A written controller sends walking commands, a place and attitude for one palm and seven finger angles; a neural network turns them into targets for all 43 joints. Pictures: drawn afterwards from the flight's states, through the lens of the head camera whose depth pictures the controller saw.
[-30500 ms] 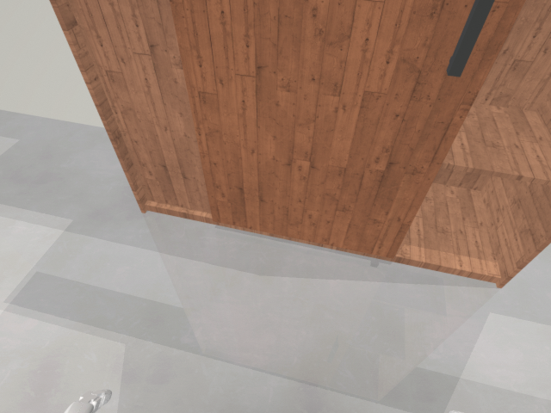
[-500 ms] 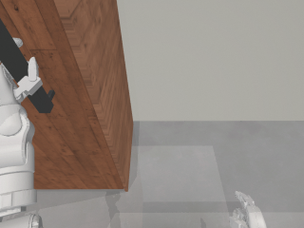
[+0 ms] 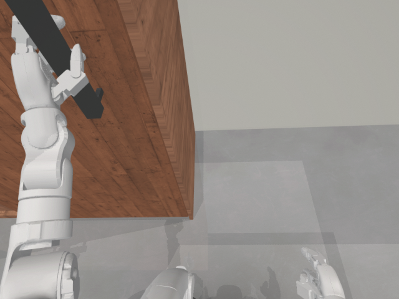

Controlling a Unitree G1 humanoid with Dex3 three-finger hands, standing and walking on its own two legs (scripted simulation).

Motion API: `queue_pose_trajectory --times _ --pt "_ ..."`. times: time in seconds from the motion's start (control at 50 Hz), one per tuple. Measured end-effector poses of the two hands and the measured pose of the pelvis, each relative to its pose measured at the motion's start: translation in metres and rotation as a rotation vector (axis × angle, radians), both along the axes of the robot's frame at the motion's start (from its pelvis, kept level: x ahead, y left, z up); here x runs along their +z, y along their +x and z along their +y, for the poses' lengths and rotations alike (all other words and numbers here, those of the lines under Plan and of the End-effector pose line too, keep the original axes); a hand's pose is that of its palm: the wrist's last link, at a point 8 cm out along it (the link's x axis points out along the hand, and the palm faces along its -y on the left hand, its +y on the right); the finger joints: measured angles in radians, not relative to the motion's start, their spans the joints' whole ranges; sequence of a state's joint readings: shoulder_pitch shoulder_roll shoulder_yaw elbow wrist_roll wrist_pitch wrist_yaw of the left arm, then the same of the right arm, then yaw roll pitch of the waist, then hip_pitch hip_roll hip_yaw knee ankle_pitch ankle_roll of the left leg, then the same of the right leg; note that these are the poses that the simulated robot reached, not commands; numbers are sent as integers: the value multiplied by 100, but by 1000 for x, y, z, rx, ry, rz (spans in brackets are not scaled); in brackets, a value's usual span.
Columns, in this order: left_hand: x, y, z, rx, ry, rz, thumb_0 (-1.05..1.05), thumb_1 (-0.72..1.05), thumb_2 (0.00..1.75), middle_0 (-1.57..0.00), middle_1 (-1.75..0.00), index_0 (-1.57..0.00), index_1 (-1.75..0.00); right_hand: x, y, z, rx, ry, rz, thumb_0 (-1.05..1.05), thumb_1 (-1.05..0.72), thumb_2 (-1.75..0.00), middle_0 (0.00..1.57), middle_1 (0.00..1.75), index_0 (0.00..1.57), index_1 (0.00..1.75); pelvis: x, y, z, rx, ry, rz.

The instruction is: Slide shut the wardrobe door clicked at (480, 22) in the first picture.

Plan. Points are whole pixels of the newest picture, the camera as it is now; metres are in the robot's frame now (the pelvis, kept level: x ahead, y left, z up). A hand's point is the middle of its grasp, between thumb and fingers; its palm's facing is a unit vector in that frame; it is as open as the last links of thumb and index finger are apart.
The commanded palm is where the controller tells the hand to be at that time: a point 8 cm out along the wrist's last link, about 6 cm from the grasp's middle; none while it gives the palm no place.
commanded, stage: stop walking and hold the door there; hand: left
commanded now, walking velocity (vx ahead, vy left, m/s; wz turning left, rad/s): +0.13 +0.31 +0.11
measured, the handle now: (53, 28) +0.45 +0.24 +0.28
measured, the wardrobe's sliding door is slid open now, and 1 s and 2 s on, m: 0.00 0.00 0.00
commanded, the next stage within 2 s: loosen the grip on the handle in 0.90 s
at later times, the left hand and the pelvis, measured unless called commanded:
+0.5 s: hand (75, 73) +0.40 +0.22 +0.23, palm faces +0.11 -0.99 -0.07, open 6.8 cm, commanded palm +0.38 +0.23 +0.22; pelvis +0.00 +0.10 +0.00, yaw +3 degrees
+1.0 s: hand (73, 73) +0.40 +0.22 +0.23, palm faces +0.06 -1.00 -0.03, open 6.8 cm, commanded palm +0.38 +0.27 +0.23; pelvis +0.01 +0.12 +0.01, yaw +2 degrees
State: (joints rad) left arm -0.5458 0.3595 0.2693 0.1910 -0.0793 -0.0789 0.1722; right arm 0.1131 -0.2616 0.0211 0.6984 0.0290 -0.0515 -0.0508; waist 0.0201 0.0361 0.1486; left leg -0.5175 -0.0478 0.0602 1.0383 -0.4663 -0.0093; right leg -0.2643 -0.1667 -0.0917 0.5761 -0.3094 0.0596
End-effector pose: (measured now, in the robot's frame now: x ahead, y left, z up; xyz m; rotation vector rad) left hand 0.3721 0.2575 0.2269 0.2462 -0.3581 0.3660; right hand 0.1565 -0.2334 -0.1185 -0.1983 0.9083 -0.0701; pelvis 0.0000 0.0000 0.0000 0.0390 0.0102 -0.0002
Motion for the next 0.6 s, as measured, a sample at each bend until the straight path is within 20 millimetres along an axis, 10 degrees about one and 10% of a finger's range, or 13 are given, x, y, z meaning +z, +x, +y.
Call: queue_pose_trajectory --times 0.2,0.42,0.6 --pt "-6 9 9 -229 -77 -107 -12 63 80 -45 -140 -17 -137 9 15 53 -75 -83 -84 1 -91 -90 20 30 20 30 -15 -4 77 21 22 -17" --pt "-2 8 9 -269 -74 -50 -5 67 78 -37 -140 -16 -137 -5 22 159 99 155 -47 1 -91 -90 20 30 20 30 -4 -3 99 28 -30 -55" --pt "-2 8 10 -339 -128 -40 1 68 76 -42 -140 -18 -138 20 41 160 106 84 -100 1 -91 -90 20 30 20 30 2 2 110 37 -28 -34"
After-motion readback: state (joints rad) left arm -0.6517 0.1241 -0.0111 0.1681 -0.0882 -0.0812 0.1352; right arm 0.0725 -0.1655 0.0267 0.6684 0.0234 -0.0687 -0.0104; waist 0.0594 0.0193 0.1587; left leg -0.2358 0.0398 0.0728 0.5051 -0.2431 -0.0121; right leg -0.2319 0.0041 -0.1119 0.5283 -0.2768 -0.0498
